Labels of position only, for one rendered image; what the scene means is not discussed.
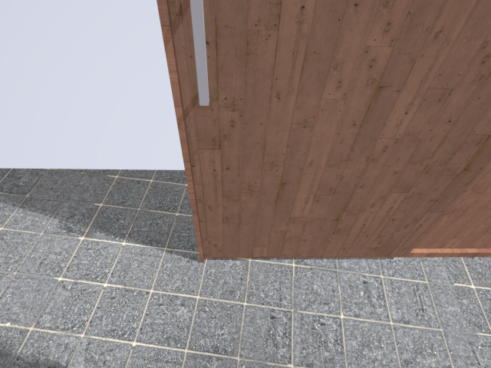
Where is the wardrobe door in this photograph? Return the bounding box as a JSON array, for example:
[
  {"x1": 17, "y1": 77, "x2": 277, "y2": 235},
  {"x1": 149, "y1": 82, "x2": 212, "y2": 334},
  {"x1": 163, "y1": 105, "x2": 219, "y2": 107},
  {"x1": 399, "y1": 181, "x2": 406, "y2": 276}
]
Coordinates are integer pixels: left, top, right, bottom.
[
  {"x1": 169, "y1": 0, "x2": 491, "y2": 257},
  {"x1": 415, "y1": 166, "x2": 491, "y2": 248}
]

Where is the handle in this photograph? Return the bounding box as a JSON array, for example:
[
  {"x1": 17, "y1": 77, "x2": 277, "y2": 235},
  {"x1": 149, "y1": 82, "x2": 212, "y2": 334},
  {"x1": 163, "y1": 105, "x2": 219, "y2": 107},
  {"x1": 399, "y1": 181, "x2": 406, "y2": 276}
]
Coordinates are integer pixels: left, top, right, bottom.
[{"x1": 190, "y1": 0, "x2": 209, "y2": 106}]

